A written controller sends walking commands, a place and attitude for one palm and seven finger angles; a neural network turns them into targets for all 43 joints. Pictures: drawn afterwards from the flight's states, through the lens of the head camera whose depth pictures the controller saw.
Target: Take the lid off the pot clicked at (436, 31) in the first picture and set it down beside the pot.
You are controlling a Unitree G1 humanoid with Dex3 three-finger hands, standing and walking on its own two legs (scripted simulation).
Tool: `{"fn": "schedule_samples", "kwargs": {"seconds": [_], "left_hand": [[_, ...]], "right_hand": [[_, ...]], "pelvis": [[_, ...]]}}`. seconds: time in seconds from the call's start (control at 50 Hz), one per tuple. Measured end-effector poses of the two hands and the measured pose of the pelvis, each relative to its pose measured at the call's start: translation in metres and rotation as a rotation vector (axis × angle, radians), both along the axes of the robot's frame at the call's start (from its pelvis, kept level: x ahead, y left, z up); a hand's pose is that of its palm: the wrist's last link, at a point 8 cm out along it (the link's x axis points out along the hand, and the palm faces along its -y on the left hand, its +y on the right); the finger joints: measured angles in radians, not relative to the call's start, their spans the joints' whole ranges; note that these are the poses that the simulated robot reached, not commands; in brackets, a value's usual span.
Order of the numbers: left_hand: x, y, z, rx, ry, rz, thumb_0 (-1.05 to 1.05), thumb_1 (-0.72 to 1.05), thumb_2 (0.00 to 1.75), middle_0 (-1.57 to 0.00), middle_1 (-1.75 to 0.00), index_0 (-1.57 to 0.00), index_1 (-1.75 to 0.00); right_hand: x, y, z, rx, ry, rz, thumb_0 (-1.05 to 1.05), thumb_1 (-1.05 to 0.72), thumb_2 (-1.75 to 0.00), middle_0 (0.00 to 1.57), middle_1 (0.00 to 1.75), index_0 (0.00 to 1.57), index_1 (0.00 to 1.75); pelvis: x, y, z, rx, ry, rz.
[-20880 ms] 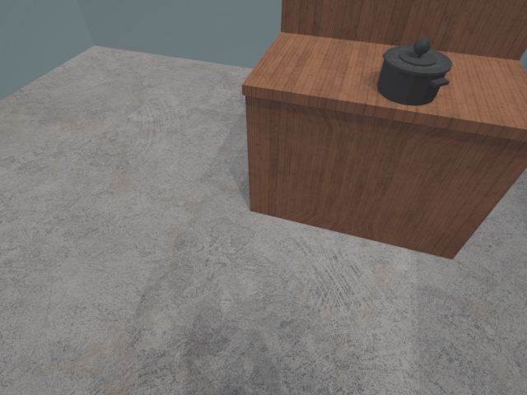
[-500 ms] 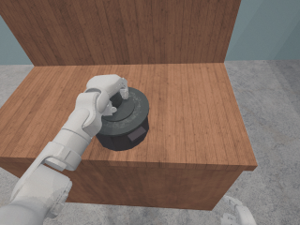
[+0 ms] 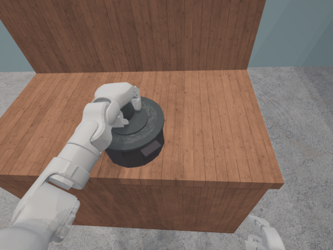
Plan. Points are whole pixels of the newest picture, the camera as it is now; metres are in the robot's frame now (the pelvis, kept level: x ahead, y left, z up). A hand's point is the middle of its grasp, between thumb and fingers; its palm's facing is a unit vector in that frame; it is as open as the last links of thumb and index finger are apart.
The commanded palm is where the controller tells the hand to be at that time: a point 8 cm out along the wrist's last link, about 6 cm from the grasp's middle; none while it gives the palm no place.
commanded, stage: close the fingers and squeeze the knob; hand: left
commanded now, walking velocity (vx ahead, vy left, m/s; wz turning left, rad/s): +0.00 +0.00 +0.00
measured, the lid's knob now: (125, 110) +0.45 +0.12 +0.09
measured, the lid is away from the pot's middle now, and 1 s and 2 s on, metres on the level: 0.00 0.01 0.02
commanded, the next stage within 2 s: lift the lid straight up in 0.24 s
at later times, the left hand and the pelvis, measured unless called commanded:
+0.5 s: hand (121, 113) +0.42 +0.12 +0.11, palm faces -0.29 -0.04 -0.96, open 7.6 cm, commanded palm +0.41 +0.13 +0.19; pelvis +0.00 +0.00 +0.00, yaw +0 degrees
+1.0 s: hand (121, 100) +0.43 +0.12 +0.15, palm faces -0.26 -0.04 -0.97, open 7.5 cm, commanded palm +0.41 +0.12 +0.23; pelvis +0.00 +0.00 +0.00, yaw +1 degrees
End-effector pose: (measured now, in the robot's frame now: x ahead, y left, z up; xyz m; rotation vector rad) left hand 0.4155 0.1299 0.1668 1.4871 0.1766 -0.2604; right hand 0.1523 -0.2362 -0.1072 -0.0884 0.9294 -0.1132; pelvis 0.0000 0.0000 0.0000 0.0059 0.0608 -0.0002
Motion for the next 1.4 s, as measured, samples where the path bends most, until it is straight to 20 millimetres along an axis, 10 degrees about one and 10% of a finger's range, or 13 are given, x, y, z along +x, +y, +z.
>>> {"fn": "schedule_samples", "kwargs": {"seconds": [0.6, 1.4], "left_hand": [[0.000, -0.002, 0.002, 0.021, 0.016, -0.022, 0.00, 0.22, 0.77, -0.71, -0.91, -0.70, -0.92], [0.006, -0.002, 0.068, 0.027, -0.051, 0.002, 0.00, 0.21, 0.77, -0.72, -0.91, -0.71, -0.91]], "right_hand": [[-0.002, 0.002, -0.002, -0.002, -0.004, -0.003, 0.01, -0.90, -0.90, 0.20, 0.30, 0.20, 0.30], [0.013, 0.006, 0.006, -0.003, -0.082, 0.044, 0.01, -0.90, -0.90, 0.20, 0.30, 0.20, 0.30]], "pelvis": [[0.000, 0.002, 0.001, -0.001, -0.006, 0.003], [-0.003, 0.001, 0.002, 0.003, -0.022, 0.016]]}}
